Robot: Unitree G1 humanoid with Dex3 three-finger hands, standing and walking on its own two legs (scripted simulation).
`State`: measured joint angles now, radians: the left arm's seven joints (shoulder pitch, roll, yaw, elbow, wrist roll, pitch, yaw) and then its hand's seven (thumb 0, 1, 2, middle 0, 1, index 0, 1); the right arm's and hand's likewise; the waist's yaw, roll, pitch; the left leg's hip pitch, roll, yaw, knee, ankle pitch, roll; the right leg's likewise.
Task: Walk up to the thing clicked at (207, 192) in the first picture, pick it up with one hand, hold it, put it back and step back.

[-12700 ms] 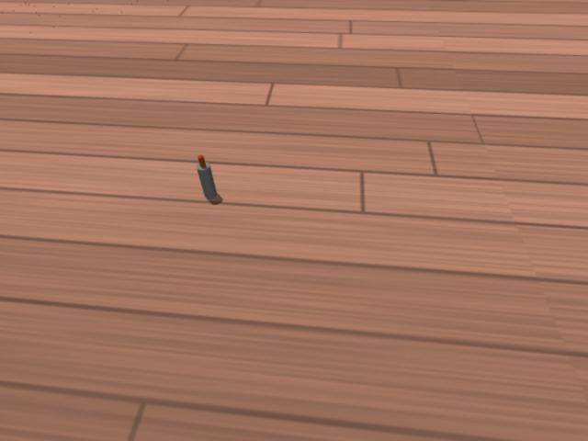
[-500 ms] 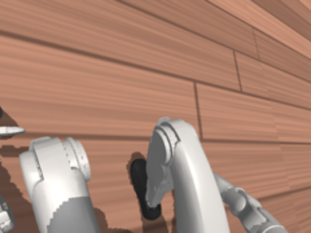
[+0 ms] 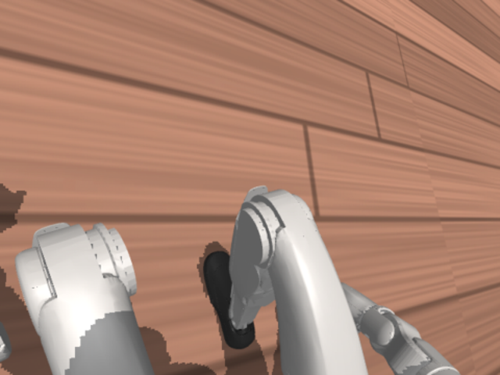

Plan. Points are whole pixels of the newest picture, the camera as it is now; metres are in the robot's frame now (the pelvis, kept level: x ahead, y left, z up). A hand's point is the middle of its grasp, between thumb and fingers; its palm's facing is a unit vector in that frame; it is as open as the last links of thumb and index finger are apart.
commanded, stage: close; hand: left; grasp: from the side
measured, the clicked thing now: out of the picture +0.44 +0.31 -0.16
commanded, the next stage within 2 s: settle in 0.06 s
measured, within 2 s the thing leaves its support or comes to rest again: leaves its support in 0.50 s
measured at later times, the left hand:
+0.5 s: hand out of the picture +0.43 +0.30 -0.15, palm faces +0.39 -0.92 +0.00, open 8.5 cm
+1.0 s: hand out of the picture +0.40 +0.33 -0.03, palm faces +0.36 -0.93 -0.04, open 8.4 cm
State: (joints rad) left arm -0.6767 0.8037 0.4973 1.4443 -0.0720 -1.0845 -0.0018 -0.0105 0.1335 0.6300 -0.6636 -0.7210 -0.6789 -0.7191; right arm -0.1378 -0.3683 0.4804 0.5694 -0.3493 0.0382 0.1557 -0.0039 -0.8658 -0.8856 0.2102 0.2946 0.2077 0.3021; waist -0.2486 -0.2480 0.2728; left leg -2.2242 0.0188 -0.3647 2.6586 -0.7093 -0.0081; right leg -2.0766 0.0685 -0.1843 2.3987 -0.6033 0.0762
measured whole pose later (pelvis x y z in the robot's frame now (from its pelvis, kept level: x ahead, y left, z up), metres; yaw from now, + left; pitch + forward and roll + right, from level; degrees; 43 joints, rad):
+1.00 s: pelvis +0.01 -0.01 +0.04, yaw +5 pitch +25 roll -12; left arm -0.58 0.57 0.44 0.93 -0.11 -0.67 -0.14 -0.02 -0.14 1.02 -0.79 -1.01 -0.79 -1.01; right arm 0.02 -0.31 0.19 0.61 -0.16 0.07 0.11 0.00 -0.88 -0.89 0.21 0.29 0.21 0.30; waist -0.15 -0.07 0.02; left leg -2.25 0.01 -0.22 2.48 -0.68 0.00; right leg -2.13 0.00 -0.09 2.33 -0.64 0.05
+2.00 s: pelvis +0.02 -0.03 +0.09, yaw +11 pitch +31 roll -5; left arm -0.62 0.44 0.49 0.90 -0.11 -0.54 -0.21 -0.01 -0.21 1.11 -0.80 -1.04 -0.81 -1.04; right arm 0.11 -0.28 0.04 0.69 -0.08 0.01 0.05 0.00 -0.90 -0.89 0.21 0.29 0.20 0.30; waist -0.12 -0.01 -0.11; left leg -2.13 0.03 -0.12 2.26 -0.68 -0.04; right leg -2.09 -0.02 -0.02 2.20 -0.66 0.04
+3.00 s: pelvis +0.04 -0.02 +0.24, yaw +13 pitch +30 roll -4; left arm -0.29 0.29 0.31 0.38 -0.18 -0.30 -0.11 -0.01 -0.22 1.12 -0.81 -1.04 -0.81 -1.04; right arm 0.12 -0.25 -0.01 0.62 0.02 -0.03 -0.03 0.00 -0.91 -0.89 0.21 0.29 0.20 0.30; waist -0.05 0.02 -0.16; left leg -1.68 0.05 -0.08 1.81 -0.65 -0.03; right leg -1.65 -0.03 -0.03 1.76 -0.64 0.02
